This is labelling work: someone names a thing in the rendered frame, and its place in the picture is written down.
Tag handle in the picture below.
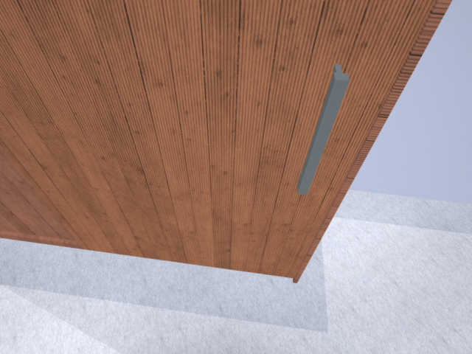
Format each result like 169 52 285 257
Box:
297 64 350 195

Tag wardrobe door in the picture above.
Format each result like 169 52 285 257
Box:
0 0 436 278
0 149 77 241

